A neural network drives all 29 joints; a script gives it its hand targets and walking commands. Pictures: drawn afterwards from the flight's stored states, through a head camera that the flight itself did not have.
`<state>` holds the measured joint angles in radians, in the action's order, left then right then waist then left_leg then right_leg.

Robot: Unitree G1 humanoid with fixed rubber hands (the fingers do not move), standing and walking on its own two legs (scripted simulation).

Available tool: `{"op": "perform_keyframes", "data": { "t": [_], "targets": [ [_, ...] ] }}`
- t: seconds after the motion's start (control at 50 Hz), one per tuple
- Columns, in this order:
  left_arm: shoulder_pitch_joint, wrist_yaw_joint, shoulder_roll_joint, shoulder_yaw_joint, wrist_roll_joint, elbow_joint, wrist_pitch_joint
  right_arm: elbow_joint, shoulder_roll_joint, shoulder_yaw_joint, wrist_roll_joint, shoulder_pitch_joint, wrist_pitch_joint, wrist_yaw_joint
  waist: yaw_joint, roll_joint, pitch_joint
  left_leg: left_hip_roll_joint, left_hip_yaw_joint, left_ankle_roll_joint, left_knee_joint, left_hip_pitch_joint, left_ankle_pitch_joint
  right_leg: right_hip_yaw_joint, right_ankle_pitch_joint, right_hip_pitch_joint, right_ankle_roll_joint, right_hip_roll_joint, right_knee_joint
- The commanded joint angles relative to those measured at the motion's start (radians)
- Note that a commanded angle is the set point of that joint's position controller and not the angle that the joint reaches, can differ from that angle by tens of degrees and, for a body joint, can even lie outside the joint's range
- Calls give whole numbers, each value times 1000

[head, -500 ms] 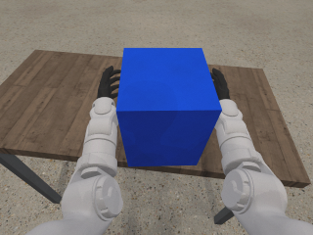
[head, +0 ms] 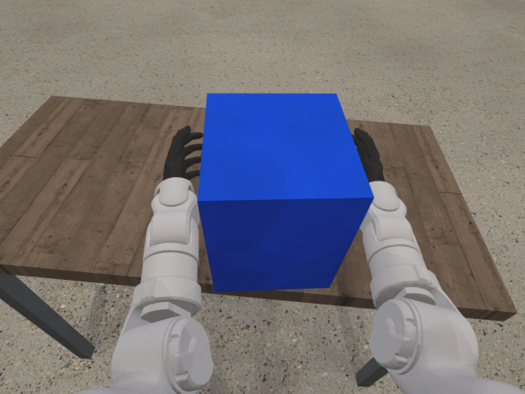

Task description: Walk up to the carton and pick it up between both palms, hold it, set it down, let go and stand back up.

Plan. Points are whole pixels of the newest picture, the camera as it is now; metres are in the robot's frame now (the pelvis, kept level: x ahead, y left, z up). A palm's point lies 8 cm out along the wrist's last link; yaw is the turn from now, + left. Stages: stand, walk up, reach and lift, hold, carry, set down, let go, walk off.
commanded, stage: reach and lift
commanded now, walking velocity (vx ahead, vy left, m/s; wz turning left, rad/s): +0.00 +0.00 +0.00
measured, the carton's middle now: (272, 197) +0.41 +0.01 +0.09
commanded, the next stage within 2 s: none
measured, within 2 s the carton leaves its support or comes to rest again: leaves its support in 0.84 s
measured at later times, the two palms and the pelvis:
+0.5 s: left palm (178, 179) +0.40 +0.16 +0.13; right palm (368, 184) +0.42 -0.13 +0.13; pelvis +0.00 +0.00 +0.00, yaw +1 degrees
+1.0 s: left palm (147, 179) +0.36 +0.19 +0.17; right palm (355, 188) +0.39 -0.10 +0.15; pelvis -0.03 +0.00 +0.00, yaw +4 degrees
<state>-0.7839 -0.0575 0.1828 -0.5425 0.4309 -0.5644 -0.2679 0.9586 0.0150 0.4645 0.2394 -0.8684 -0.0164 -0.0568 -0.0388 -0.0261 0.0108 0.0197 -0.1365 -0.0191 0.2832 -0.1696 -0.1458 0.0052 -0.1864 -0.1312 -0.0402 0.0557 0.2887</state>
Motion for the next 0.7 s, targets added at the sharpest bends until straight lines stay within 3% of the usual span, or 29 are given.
{"op": "perform_keyframes", "data": {
  "t": [0.0,0.04,0.06,0.14,0.38,0.58,0.68],
  "targets": [
    [-373,61,329,228,-12,2,6,-29,-456,-244,16,-445,-47,-103,-56,-4,373,5,22,-11,25,162,297,-41,528,135,95,-47,45],
    [-374,62,329,228,-13,1,6,-29,-458,-245,16,-444,-47,-101,-55,-6,373,5,22,-13,21,158,287,-39,528,138,96,-49,44],
    [-426,74,299,239,-25,-39,10,-41,-485,-231,33,-441,-37,-93,-25,-34,341,-6,24,-28,20,133,233,-41,529,143,111,-62,37],
    [-425,80,315,235,-23,-48,23,-46,-507,-231,38,-424,-25,-88,-27,-5,375,-7,29,-22,17,160,233,-46,546,136,118,-63,51],
    [-443,67,322,254,-39,-43,20,-53,-511,-254,18,-447,-27,-75,-26,-9,395,-4,34,-13,36,187,292,-54,550,126,109,-53,52],
    [-514,49,344,368,-120,5,-1,-89,-523,-349,-65,-537,-28,-42,-21,5,501,-5,50,2,72,218,356,-56,614,136,101,-44,62],
    [-598,43,371,452,-183,50,-9,-130,-533,-395,-114,-619,-32,-16,-4,19,586,-7,64,18,92,233,378,-62,638,137,98,-37,66]
  ]
}}
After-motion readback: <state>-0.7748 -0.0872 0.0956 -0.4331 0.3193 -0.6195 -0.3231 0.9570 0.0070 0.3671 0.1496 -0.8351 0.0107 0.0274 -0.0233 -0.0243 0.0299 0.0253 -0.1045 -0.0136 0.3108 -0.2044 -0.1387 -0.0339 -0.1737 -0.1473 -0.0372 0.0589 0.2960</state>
